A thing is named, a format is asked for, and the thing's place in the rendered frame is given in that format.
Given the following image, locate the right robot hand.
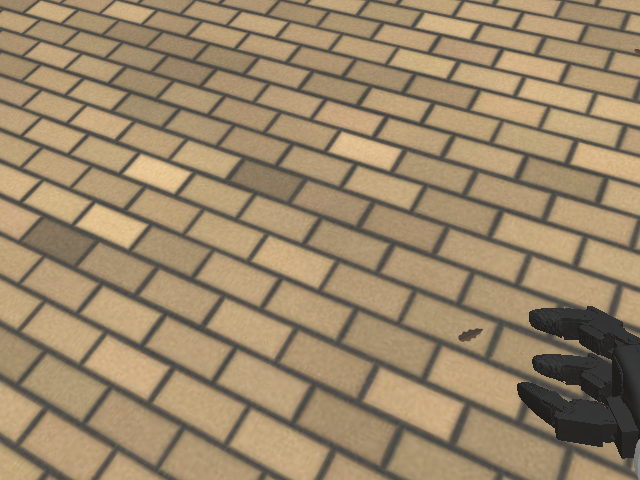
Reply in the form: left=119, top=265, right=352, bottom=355
left=517, top=306, right=640, bottom=459

